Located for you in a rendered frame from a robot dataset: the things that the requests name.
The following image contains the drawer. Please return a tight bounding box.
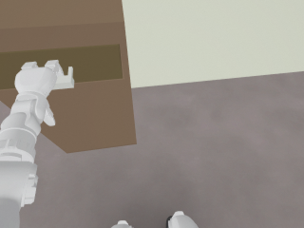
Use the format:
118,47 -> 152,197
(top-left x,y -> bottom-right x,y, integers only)
0,44 -> 123,90

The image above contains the right robot thigh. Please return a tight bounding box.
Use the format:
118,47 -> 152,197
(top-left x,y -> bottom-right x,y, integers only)
168,215 -> 199,228

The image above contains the left robot hand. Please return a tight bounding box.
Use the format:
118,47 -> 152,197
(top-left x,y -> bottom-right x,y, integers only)
14,60 -> 65,126

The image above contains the robot left shin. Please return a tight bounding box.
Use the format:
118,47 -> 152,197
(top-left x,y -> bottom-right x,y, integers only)
118,220 -> 128,225

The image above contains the handle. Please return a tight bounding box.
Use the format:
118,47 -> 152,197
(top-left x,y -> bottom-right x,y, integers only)
52,66 -> 75,90

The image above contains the left robot forearm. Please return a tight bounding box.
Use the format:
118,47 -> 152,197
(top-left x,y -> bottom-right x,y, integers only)
0,91 -> 48,164

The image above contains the robot left upper arm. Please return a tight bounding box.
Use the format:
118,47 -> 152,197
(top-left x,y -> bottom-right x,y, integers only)
0,161 -> 38,228

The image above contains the cabinet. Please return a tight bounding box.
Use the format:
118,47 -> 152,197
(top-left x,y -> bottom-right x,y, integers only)
0,0 -> 137,154

